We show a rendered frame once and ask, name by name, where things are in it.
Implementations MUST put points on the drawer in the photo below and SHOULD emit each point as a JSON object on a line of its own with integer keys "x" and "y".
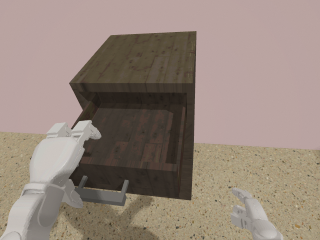
{"x": 142, "y": 141}

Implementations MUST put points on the robot right forearm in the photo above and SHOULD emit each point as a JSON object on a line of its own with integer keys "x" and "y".
{"x": 264, "y": 230}

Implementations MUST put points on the robot left hand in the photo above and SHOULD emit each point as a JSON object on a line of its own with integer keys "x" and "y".
{"x": 56, "y": 157}

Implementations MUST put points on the cabinet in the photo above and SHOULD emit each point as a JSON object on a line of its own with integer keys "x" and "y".
{"x": 147, "y": 62}

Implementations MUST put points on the robot right hand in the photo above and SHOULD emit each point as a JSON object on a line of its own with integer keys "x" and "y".
{"x": 253, "y": 211}

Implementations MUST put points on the handle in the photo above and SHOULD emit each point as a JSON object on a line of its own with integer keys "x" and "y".
{"x": 102, "y": 196}

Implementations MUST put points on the robot left forearm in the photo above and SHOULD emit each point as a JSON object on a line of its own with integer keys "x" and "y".
{"x": 34, "y": 213}

